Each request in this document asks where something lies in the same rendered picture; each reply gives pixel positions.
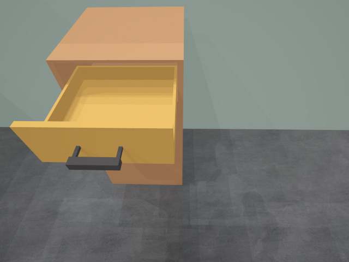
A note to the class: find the cabinet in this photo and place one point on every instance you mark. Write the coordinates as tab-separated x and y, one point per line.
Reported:
129	36

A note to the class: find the drawer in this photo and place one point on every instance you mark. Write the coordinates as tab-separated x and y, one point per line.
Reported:
103	107

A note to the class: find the handle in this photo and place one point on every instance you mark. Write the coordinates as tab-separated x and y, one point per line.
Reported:
94	163

